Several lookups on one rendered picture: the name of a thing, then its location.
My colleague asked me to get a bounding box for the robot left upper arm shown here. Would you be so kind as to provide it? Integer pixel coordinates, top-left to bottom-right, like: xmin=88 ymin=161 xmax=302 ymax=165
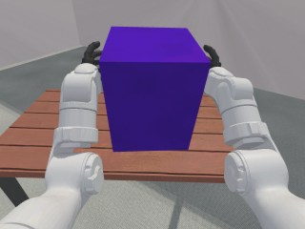
xmin=0 ymin=152 xmax=104 ymax=229

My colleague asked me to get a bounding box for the robot right upper arm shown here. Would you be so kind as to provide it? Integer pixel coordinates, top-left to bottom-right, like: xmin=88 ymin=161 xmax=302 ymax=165
xmin=224 ymin=148 xmax=305 ymax=229

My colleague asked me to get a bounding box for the table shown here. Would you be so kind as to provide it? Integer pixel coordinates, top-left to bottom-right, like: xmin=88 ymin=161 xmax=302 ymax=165
xmin=0 ymin=89 xmax=237 ymax=207

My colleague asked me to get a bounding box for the robot left forearm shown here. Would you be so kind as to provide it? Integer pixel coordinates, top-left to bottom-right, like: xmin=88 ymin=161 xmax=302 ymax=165
xmin=45 ymin=63 xmax=102 ymax=189

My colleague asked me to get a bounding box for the robot right forearm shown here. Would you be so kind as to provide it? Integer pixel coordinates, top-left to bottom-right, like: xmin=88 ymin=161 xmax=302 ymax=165
xmin=204 ymin=67 xmax=289 ymax=184

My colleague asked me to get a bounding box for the robot left hand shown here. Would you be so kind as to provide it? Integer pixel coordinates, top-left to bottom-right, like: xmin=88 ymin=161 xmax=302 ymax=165
xmin=81 ymin=41 xmax=102 ymax=80

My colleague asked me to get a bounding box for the carton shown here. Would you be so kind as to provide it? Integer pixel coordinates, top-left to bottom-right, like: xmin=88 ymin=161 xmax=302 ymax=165
xmin=98 ymin=26 xmax=212 ymax=152

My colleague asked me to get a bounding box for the robot right hand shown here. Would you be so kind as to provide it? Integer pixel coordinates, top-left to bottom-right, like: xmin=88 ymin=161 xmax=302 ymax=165
xmin=203 ymin=45 xmax=221 ymax=69

